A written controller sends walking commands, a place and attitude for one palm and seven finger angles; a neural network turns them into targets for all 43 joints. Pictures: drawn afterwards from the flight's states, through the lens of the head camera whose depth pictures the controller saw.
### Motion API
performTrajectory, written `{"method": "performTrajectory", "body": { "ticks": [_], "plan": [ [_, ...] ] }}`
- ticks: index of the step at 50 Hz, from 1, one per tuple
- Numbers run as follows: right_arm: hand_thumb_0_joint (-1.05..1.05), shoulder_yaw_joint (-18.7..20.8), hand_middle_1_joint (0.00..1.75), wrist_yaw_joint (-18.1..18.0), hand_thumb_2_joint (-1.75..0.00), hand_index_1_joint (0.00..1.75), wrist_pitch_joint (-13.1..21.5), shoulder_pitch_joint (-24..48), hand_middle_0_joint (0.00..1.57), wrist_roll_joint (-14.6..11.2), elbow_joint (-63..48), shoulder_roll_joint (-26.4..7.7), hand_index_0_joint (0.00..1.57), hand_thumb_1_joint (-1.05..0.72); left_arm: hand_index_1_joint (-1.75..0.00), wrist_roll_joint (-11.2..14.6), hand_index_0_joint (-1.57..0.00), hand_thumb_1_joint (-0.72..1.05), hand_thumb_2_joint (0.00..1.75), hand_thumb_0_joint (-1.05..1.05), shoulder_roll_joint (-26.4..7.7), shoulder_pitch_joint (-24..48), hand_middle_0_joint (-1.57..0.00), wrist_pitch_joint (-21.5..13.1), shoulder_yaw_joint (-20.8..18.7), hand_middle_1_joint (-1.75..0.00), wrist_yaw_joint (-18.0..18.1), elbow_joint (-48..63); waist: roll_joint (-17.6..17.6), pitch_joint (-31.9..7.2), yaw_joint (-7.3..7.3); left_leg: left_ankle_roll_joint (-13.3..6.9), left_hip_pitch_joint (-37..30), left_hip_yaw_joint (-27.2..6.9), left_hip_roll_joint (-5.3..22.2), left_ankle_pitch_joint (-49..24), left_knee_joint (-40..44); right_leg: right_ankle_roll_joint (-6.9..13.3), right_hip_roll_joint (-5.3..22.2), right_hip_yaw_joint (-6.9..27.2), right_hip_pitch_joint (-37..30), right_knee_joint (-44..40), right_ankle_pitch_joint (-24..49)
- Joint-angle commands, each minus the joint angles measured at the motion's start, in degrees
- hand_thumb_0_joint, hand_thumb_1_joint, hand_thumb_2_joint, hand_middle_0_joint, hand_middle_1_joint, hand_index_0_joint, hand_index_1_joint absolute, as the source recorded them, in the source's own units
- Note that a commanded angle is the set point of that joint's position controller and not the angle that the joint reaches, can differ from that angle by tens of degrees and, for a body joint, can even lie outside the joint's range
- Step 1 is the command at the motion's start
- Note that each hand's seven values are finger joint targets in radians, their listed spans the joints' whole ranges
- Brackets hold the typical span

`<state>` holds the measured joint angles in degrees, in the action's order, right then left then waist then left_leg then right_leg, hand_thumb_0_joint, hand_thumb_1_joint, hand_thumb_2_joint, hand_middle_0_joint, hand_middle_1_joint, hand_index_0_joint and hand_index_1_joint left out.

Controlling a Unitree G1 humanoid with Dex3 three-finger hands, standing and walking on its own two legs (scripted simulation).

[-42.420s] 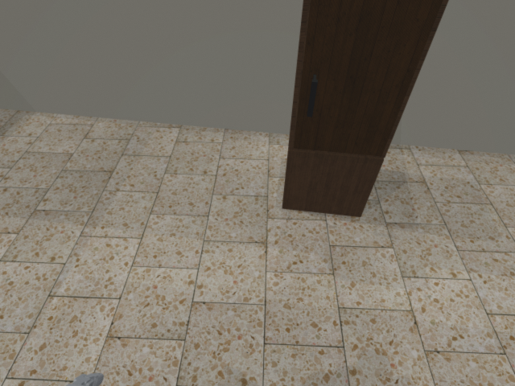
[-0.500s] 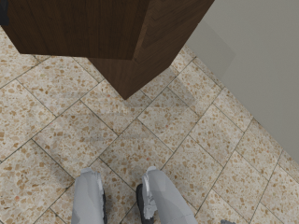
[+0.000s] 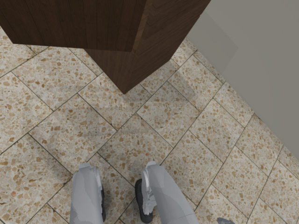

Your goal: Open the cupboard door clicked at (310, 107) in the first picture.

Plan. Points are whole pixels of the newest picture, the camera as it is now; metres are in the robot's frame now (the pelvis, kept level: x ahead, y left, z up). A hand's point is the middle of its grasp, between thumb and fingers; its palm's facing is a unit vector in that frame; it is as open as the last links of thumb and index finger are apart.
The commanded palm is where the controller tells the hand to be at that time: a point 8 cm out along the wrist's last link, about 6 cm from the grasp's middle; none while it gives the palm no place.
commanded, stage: slide the fingers in behind the handle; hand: left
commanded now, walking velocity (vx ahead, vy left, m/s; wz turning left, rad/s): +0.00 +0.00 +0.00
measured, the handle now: out of the picture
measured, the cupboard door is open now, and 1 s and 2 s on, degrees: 53 53 53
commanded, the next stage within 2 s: close the thumb around the handle in 1.56 s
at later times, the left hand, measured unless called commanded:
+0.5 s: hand out of the picture +0.54 +0.31 +0.09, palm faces +0.07 -1.00 -0.03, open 14.0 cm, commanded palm +0.55 +0.33 +0.08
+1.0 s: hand out of the picture +0.55 +0.29 +0.08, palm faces +0.05 -1.00 -0.02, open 14.0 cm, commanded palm +0.55 +0.30 +0.08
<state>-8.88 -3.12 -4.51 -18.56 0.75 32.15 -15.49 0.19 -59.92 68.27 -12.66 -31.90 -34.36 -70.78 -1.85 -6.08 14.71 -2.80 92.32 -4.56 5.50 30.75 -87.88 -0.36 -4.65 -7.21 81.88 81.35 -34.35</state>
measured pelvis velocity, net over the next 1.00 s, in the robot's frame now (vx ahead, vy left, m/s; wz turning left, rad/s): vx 0.01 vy -0.01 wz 0.02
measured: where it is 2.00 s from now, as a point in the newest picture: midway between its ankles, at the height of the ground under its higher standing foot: (122, 208)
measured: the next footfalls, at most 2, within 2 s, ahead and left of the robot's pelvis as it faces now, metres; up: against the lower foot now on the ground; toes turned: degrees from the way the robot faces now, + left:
none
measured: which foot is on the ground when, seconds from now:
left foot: down 0.00-1.00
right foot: down 0.00-1.00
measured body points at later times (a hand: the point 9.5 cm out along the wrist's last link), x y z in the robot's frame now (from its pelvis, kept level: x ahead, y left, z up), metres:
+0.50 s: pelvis +0.01 -0.01 +0.01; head +0.21 +0.05 +0.41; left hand +0.54 +0.37 +0.10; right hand +0.02 -0.28 -0.07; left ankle +0.06 +0.09 -0.56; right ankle +0.03 -0.13 -0.56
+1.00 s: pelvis +0.01 -0.01 +0.01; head +0.21 +0.05 +0.41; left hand +0.54 +0.34 +0.09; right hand +0.03 -0.28 -0.08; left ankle +0.06 +0.09 -0.56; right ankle +0.03 -0.13 -0.56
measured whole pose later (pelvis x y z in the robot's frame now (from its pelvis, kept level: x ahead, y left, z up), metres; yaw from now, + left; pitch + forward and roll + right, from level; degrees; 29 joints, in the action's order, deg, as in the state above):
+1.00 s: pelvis +0.01 -0.01 +0.01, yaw +1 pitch +33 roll -8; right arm -6.1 -1.7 -3.3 -18.6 0.6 34.2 -15.7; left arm 2.4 -48.5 63.5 -16.1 -28.9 -26.7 -69.1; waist -2.3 -6.7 13.6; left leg -1.5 88.0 -3.5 5.6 30.5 -85.0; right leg 0.8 -4.7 -6.1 79.0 80.3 -34.7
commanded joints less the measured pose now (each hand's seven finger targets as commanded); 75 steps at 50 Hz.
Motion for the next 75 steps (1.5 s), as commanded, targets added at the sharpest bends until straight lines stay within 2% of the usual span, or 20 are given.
{"method": "performTrajectory", "body": {
  "ticks": [1, 4, 6, 10, 12, 15, 24, 25, 27, 30, 32, 34, 42, 49, 57, 58, 63, 69, 74, 75],
  "plan": [
    [0.00, 5.2, 0.30, -1.2, -0.90, 0.30, 0.8, -13.0, 0.20, 0.2, -0.8, -15.0, 0.20, -0.90, -1.20, 1.9, -0.30, -0.50, 0.30, 0.00, -14.6, 21.6, -0.30, -3.0, 0.3, -1.20, 0.9, 12.2, -22.9, -34.3, 0.02, 1.1, -49.9, -7.8, 0.6, -20.1, 10.7, 2.4, -0.6, 0.7, 2.4, -9.3, 12.6],
    [0.00, 5.3, 0.30, -1.1, -0.90, 0.30, 1.2, -13.0, 0.20, 0.2, -0.6, -14.7, 0.20, -0.90, -1.20, 2.0, -0.30, -0.50, 0.30, 0.00, -12.8, 21.9, -0.30, -3.5, 1.1, -1.20, 1.6, 11.8, -23.1, -32.7, 0.13, 1.2, -49.4, -7.9, 0.5, -18.5, 11.4, 2.6, -0.6, 0.8, 3.2, -9.3, 12.1],
    [0.00, 5.4, 0.30, -1.1, -0.90, 0.30, 1.3, -13.1, 0.20, 0.2, -0.8, -14.7, 0.20, -0.90, -1.20, 2.2, -0.30, -0.50, 0.30, 0.00, -12.0, 20.8, -0.30, -3.4, 1.2, -1.20, 2.2, 10.9, -21.0, -33.0, 0.13, 1.0, -48.3, -7.4, 0.4, -18.3, 11.3, 2.5, -0.6, 0.9, 1.7, -9.8, 12.3],
    [0.00, 5.6, 0.30, -0.8, -0.90, 0.30, 1.2, -13.5, 0.20, 0.3, -1.0, -14.5, 0.20, -0.90, -1.20, 2.2, -0.30, -0.50, 0.30, 0.00, -13.0, 19.1, -0.30, -3.9, -0.5, -1.20, 3.5, 12.3, -21.1, -34.9, -1.00, 1.0, -48.7, -6.7, 0.2, -21.3, 11.2, 2.4, -0.5, 1.2, -0.7, -9.9, 13.5],
    [0.00, 5.8, 0.30, -0.6, -0.90, 0.30, 1.2, -13.6, 0.20, 0.1, -1.1, -14.5, 0.20, -0.90, -1.20, 2.4, -0.30, -0.50, 0.30, 0.00, -13.3, 17.8, -0.30, -4.1, -1.3, -1.20, 4.0, 12.1, -19.2, -34.1, -1.17, 0.7, -46.9, -5.7, 0.1, -20.9, 11.2, 2.3, -0.6, 1.6, -2.9, -10.6, 13.6],
    [0.00, 6.1, 0.30, -0.4, -0.90, 0.30, 1.2, -13.5, 0.20, 0.2, -0.7, -14.4, 0.20, -0.90, -1.20, 2.3, -0.30, -0.50, 0.30, 0.00, -13.2, 18.7, -0.30, -4.9, -1.6, -1.20, 4.8, 13.9, -20.4, -35.0, -1.43, 0.8, -47.5, -5.3, 0.1, -22.2, 10.9, 2.3, -0.5, 1.9, -3.3, -10.5, 14.2],
    [0.00, 6.7, 0.30, 0.1, -0.90, 0.30, 1.3, -13.5, 0.20, -0.1, 0.3, -13.8, 0.20, -0.90, -1.20, 3.3, -0.30, -0.50, 0.30, 0.00, -11.6, 16.1, -0.30, -6.3, -2.4, -1.20, 5.3, 13.8, -18.2, -35.5, -2.00, 0.4, -46.1, -3.8, -0.4, -24.0, 10.6, 2.2, -0.7, 2.8, -7.1, -11.4, 16.0],
    [0.00, 6.7, 0.30, 0.2, -0.90, 0.30, 1.3, -13.2, 0.20, -0.3, 0.4, -13.8, 0.20, -0.90, -1.20, 3.6, -0.30, -0.50, 0.30, 0.00, -9.8, 16.2, -0.30, -6.0, -0.9, -1.20, 5.1, 12.7, -17.5, -34.5, -1.25, 0.3, -45.3, -3.5, -0.4, -23.3, 10.5, 2.0, -0.6, 3.0, -7.1, -11.9, 15.9],
    [0.00, 6.6, 0.30, 0.0, -0.90, 0.30, 1.3, -13.3, 0.20, -0.4, 0.4, -13.8, 0.20, -0.90, -1.20, 3.7, -0.30, -0.50, 0.30, 0.00, -10.5, 16.2, -0.30, -6.0, -1.2, -1.20, 5.0, 11.4, -15.4, -33.2, -1.15, 0.0, -42.3, -3.0, -0.6, -21.7, 10.2, 1.9, -0.7, 3.3, -8.8, -12.2, 15.6],
    [0.00, 6.8, 0.30, 0.0, -0.90, 0.30, 1.6, -12.9, 0.20, -0.4, 0.9, -13.6, 0.20, -0.90, -1.20, 3.8, -0.30, -0.50, 0.30, 0.00, -7.6, 17.6, -0.30, -6.7, 1.2, -1.20, 4.9, 12.3, -17.9, -34.1, -0.86, 0.2, -44.6, -3.3, -0.6, -22.1, 10.1, 2.1, -0.6, 3.2, -6.5, -11.9, 15.3],
    [0.00, 6.8, 0.30, -0.1, -0.90, 0.30, 1.5, -13.1, 0.20, -0.3, 1.0, -13.7, 0.20, -0.90, -1.20, 4.0, -0.30, -0.50, 0.30, 0.00, -8.6, 16.8, -0.30, -6.7, 0.1, -1.20, 5.2, 11.6, -16.7, -33.8, -1.07, 0.1, -43.6, -3.1, -0.6, -22.2, 9.8, 2.1, -0.6, 3.2, -7.4, -11.9, 15.5],
    [0.00, 6.7, 0.30, -0.2, -0.90, 0.30, 1.7, -13.0, 0.20, -0.3, 1.2, -13.6, 0.20, -0.90, -1.20, 4.1, -0.30, -0.50, 0.30, 0.00, -7.1, 18.7, -0.30, -6.7, 1.4, -1.20, 5.3, 11.3, -15.9, -32.9, -0.21, -0.1, -42.7, -3.2, -0.7, -21.5, 9.7, 2.1, -0.6, 3.3, -6.9, -11.7, 15.3],
    [0.00, 7.0, 0.30, 0.2, -0.90, 0.30, 1.6, -12.8, 0.20, -0.1, 0.9, -13.5, 0.20, -0.90, -1.20, 3.8, -0.30, -0.50, 0.30, 0.00, -8.4, 17.8, -0.30, -7.1, -0.2, -1.20, 6.8, 14.3, -18.4, -36.5, -1.74, 0.2, -44.8, -2.9, -0.7, -23.8, 9.6, 2.1, -0.5, 3.4, -8.5, -11.3, 16.7],
    [0.00, 7.2, 0.30, 0.6, -0.90, 0.30, 1.9, -13.0, 0.20, 0.0, 1.6, -13.1, 0.20, -0.90, -1.20, 3.8, -0.30, -0.50, 0.30, 0.00, -4.6, 20.0, -0.30, -7.2, 1.9, -1.20, 8.3, 14.5, -18.0, -35.5, -0.65, 0.2, -46.0, -3.7, -0.6, -22.4, 10.3, 2.2, -0.5, 3.2, -6.4, -11.6, 15.4],
    [0.00, 7.5, 0.30, 0.8, -0.90, 0.30, 1.7, -13.6, 0.20, 0.2, 1.7, -13.1, 0.20, -0.90, -1.20, 3.7, -0.30, -0.50, 0.30, 0.00, -4.2, 17.6, -0.30, -7.3, 1.3, -1.20, 9.2, 14.1, -16.7, -36.2, -1.28, 0.3, -45.6, -3.4, -0.7, -24.0, 10.5, 2.2, -0.4, 3.2, -8.5, -11.7, 16.9],
    [0.00, 7.5, 0.30, 1.0, -0.90, 0.30, 1.8, -13.4, 0.20, 0.2, 1.7, -12.9, 0.20, -0.90, -1.20, 3.7, -0.30, -0.50, 0.30, 0.00, -2.6, 17.4, -0.30, -7.3, 2.4, -1.20, 9.3, 13.8, -17.0, -35.7, -1.18, 0.4, -45.4, -3.4, -0.8, -23.3, 10.8, 2.2, -0.4, 3.1, -8.1, -11.9, 16.4],
    [0.00, 7.6, 0.30, 1.1, -0.90, 0.30, 1.6, -13.6, 0.20, 0.2, 1.5, -13.0, 0.20, -0.90, -1.20, 3.7, -0.30, -0.50, 0.30, 0.00, -5.0, 15.4, -0.30, -7.9, -0.1, -1.20, 9.5, 13.9, -16.1, -35.8, -2.09, 0.5, -45.2, -3.2, -0.8, -24.2, 11.3, 2.2, -0.4, 3.2, -9.8, -12.0, 17.2],
    [0.00, 7.6, 0.30, 1.1, -0.90, 0.30, 1.8, -13.5, 0.20, 0.2, 2.1, -13.2, 0.20, -0.90, -1.20, 4.0, -0.30, -0.50, 0.30, 0.00, -4.0, 18.3, -0.30, -9.1, 0.9, -1.20, 9.5, 14.0, -16.6, -34.3, -0.90, 0.5, -45.9, -3.9, -0.7, -22.1, 11.5, 2.4, -0.4, 3.0, -7.0, -11.9, 15.2],
    [0.00, 7.8, 0.30, 1.0, -0.90, 0.30, 1.9, -13.7, 0.20, 0.2, 2.4, -13.3, 0.20, -0.90, -1.20, 4.2, -0.30, -0.50, 0.30, 0.00, -0.7, 18.3, -0.30, -8.9, 3.2, -1.20, 9.3, 12.5, -17.5, -33.9, -0.38, 0.7, -48.0, -4.7, -0.6, -21.9, 11.9, 2.5, -0.3, 2.6, -4.1, -11.8, 14.5],
    [0.00, 7.7, 0.30, 0.9, -0.90, 0.30, 1.6, -13.6, 0.20, 0.2, 2.3, -13.6, 0.20, -0.90, -1.20, 3.9, -0.30, -0.50, 0.30, 0.00, -2.0, 17.9, -0.30, -8.6, 2.4, -1.20, 9.4, 12.2, -17.1, -34.2, -0.79, 0.8, -47.6, -4.7, -0.6, -21.7, 11.9, 2.5, -0.2, 2.5, -4.4, -11.6, 14.3]
  ]
}}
